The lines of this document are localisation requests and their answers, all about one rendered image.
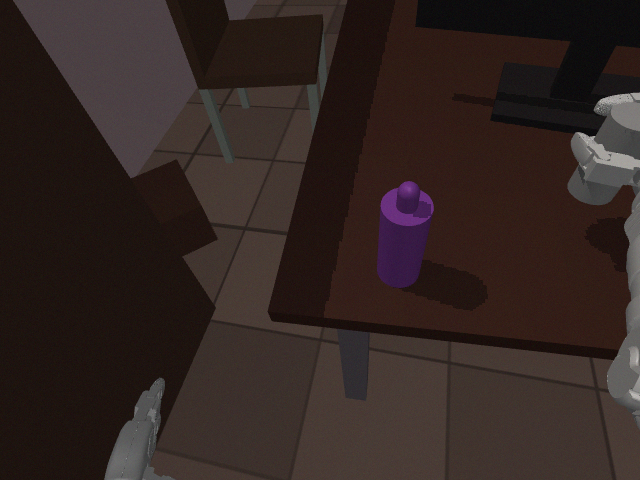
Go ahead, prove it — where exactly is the right robot arm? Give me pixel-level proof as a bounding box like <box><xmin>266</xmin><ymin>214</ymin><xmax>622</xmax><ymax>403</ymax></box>
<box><xmin>607</xmin><ymin>191</ymin><xmax>640</xmax><ymax>430</ymax></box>

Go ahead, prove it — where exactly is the right robot hand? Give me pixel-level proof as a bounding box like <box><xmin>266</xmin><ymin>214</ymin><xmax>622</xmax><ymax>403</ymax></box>
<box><xmin>571</xmin><ymin>93</ymin><xmax>640</xmax><ymax>196</ymax></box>

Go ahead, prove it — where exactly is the left robot hand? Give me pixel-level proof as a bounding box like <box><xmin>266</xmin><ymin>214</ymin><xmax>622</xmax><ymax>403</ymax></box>
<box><xmin>104</xmin><ymin>378</ymin><xmax>176</xmax><ymax>480</ymax></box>

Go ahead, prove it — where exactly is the table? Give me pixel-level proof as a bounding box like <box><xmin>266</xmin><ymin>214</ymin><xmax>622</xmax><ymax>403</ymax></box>
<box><xmin>267</xmin><ymin>0</ymin><xmax>640</xmax><ymax>401</ymax></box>

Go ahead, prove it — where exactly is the chair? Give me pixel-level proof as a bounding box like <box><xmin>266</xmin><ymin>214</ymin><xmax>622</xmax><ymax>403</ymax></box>
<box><xmin>166</xmin><ymin>0</ymin><xmax>327</xmax><ymax>163</ymax></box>

